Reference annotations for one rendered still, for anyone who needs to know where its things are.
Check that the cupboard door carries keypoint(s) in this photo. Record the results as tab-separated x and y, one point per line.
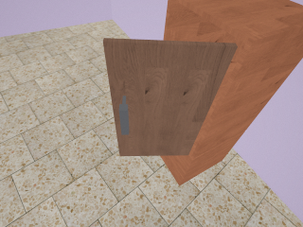
169	88

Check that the handle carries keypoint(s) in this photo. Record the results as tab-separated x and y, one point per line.
124	117

